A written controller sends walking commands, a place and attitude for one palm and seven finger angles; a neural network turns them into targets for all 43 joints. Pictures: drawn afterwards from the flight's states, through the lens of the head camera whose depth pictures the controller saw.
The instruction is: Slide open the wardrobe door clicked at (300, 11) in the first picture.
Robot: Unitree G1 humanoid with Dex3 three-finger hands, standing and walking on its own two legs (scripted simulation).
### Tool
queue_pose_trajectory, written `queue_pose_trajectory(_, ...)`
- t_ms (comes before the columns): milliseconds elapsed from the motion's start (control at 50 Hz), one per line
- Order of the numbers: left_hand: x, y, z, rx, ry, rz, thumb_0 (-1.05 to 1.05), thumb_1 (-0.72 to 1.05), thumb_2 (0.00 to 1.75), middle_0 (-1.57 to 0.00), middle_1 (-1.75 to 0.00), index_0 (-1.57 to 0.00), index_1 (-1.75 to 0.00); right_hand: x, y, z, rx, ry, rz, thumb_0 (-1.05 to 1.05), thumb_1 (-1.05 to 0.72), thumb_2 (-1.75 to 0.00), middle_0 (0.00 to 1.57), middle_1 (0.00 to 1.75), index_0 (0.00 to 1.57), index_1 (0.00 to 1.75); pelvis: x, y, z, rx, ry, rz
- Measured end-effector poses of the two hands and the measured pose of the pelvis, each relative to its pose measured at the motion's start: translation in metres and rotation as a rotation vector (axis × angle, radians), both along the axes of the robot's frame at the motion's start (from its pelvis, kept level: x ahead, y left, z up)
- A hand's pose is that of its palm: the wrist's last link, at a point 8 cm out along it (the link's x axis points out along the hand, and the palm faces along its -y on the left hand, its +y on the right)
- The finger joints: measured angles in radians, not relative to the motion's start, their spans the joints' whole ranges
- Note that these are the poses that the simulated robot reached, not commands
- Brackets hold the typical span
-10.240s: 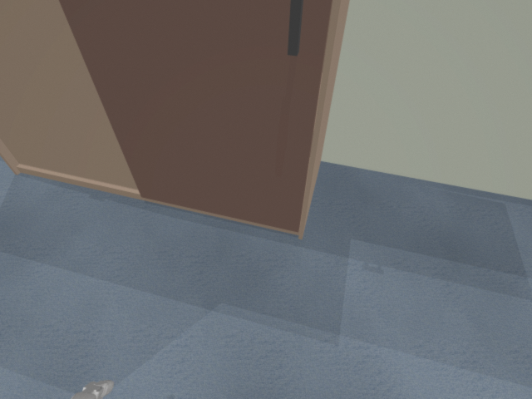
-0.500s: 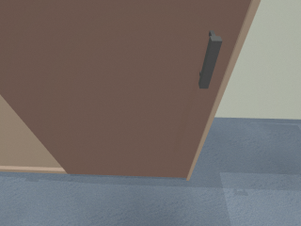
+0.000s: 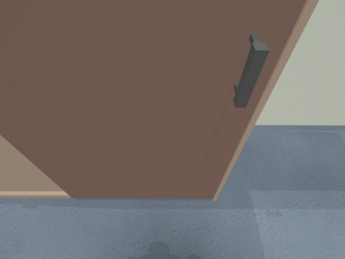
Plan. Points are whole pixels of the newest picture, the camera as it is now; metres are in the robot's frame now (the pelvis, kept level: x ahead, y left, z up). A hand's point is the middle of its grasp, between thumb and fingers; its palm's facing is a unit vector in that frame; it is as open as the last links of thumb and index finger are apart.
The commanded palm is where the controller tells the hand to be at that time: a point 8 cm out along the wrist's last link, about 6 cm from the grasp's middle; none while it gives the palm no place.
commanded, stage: come to a stop and stand still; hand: right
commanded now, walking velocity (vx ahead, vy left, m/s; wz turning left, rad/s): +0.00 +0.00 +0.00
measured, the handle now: (246, 72) +0.46 -0.13 +0.19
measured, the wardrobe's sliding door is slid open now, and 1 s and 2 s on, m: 0.00 0.00 0.00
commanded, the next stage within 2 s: look again from close up in 1.08 s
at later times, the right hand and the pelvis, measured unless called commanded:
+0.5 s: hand out of the picture +0.03 -0.25 -0.16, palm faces -0.01 +0.97 -0.24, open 7.3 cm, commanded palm none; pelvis +0.00 -0.06 +0.00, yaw +2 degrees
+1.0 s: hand out of the picture +0.02 -0.22 -0.17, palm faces -0.03 +0.98 -0.18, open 7.3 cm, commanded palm none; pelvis +0.02 -0.06 +0.01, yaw +2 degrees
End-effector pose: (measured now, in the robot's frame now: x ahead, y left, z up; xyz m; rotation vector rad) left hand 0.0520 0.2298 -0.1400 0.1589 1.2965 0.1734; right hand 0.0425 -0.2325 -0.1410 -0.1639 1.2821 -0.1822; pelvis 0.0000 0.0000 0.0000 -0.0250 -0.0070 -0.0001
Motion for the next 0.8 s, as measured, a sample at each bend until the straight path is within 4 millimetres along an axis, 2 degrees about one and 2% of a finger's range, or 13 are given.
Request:
queue_pose_trajectory(60, 0.021, -0.001, 0.004, 0.026, -0.082, -0.018, 0.0, 0.93, 0.9, -0.2, -0.3, -0.2, -0.3, -0.006, -0.006, -0.009, 0.017, 0.01, -0.008, 0.0, -0.93, -0.9, 0.2, 0.3, 0.21, 0.3, 0.0, -0.008, -0.005, 0.021, -0.013, 0.006)
queue_pose_trajectory(120, 0.035, -0.008, 0.011, 0.033, -0.15, -0.026, 0.0, 0.92, 0.9, -0.2, -0.3, -0.19, -0.3, -0.014, -0.013, -0.01, 0.019, 0.011, 0.008, 0.0, -0.92, -0.9, 0.2, 0.3, 0.21, 0.3, 0.001, -0.019, -0.006, 0.03, -0.017, 0.014)
queue_pose_trajectory(220, 0.04, -0.03, 0.017, 0.019, -0.211, -0.043, 0.0, 0.92, 0.9, -0.2, -0.3, -0.19, -0.3, -0.017, -0.032, -0.004, 0.017, 0.005, 0.025, 0.01, -0.91, -0.9, 0.2, 0.3, 0.21, 0.3, 0.002, -0.037, -0.004, 0.032, -0.017, 0.017)
queue_pose_trajectory(340, 0.02, -0.057, 0.011, -0.027, -0.158, -0.055, 0.0, 0.91, 0.9, -0.2, -0.3, -0.2, -0.3, -0.018, -0.054, 0.005, -0.006, -0.001, 0.033, 0.0, -0.91, -0.9, 0.2, 0.3, 0.21, 0.3, 0.002, -0.05, 0.001, 0.029, -0.007, 0.021)
queue_pose_trajectory(480, -0.007, -0.057, 0.008, -0.012, -0.077, -0.023, -0.01, 0.93, 0.9, -0.21, -0.3, -0.2, -0.3, -0.021, -0.065, 0.009, -0.014, 0.035, 0.049, 0.0, -0.91, -0.9, 0.19, 0.3, 0.2, 0.3, 0.004, -0.06, 0.004, 0.025, -0.001, 0.029)
queue_pose_trajectory(640, -0.04, -0.06, 0.006, -0.011, 0.027, 0.005, 0.0, 0.92, 0.9, -0.2, -0.3, -0.2, -0.3, -0.018, -0.06, 0.006, 0.01, 0.06, 0.06, 0.0, -0.91, -0.9, 0.19, 0.3, 0.2, 0.3, 0.008, -0.063, 0.006, 0.024, -0.008, 0.032)
queue_pose_trajectory(800, -0.053, -0.068, 0.005, -0.028, 0.073, 0.03, 0.0, 0.91, 0.9, -0.2, -0.3, -0.2, -0.3, -0.015, -0.048, 0.003, 0.034, 0.076, 0.07, 0.01, -0.92, -0.9, 0.2, 0.3, 0.2, 0.3, 0.012, -0.061, 0.007, 0.023, -0.012, 0.037)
